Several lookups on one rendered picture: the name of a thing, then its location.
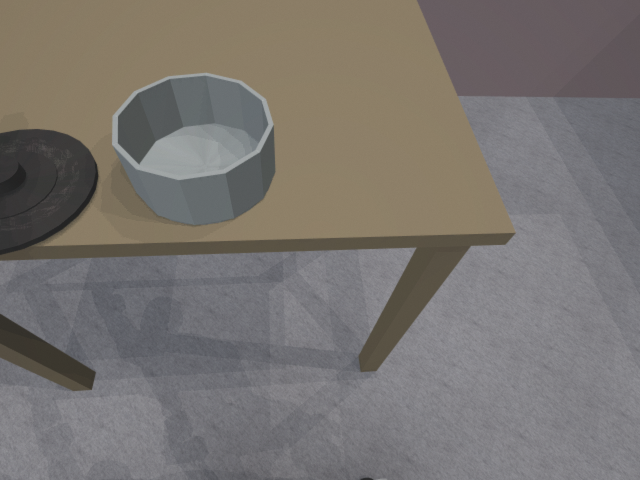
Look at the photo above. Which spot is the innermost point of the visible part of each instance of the table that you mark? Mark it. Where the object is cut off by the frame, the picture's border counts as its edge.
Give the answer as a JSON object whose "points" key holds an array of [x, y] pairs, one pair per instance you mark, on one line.
{"points": [[373, 149]]}

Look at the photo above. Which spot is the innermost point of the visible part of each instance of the lid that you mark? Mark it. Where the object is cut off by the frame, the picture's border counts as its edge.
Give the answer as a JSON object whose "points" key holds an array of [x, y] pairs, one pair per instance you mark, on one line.
{"points": [[61, 178]]}

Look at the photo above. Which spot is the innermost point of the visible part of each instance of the pot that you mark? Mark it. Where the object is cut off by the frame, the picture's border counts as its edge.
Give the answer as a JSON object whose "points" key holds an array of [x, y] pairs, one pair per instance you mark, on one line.
{"points": [[197, 148]]}

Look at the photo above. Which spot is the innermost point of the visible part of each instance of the knob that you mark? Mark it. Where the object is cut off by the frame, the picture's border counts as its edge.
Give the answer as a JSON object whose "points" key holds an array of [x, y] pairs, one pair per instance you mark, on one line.
{"points": [[12, 174]]}

